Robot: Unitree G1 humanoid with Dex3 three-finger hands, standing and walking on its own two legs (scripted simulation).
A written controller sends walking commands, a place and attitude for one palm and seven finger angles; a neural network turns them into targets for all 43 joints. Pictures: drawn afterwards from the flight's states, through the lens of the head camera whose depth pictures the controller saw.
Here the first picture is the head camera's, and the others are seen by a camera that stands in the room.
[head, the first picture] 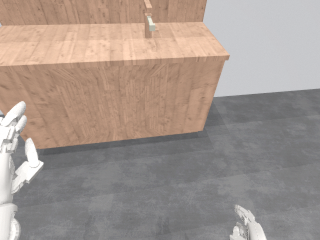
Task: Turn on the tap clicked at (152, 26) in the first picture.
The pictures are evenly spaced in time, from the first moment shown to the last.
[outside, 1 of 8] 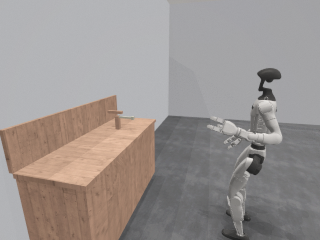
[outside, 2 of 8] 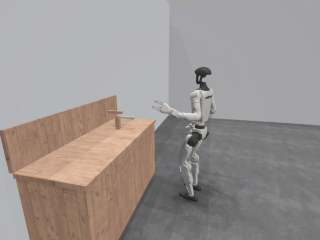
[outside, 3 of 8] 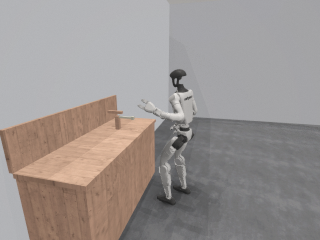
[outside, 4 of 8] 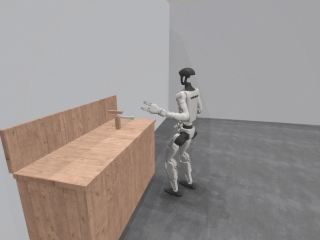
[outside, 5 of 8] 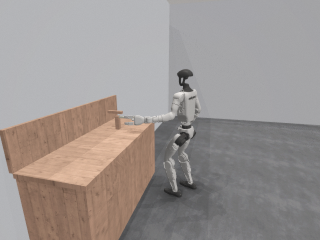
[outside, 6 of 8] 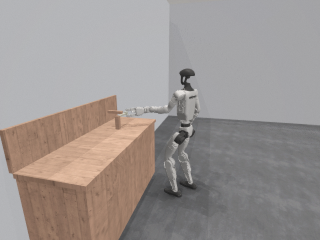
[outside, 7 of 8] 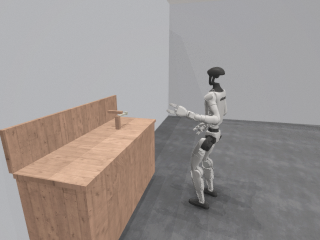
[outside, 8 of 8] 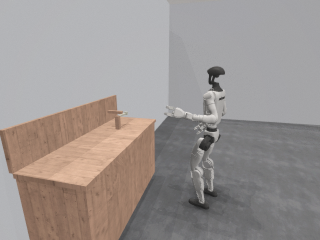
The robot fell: no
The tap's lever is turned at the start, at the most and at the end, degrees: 0 83 83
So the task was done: yes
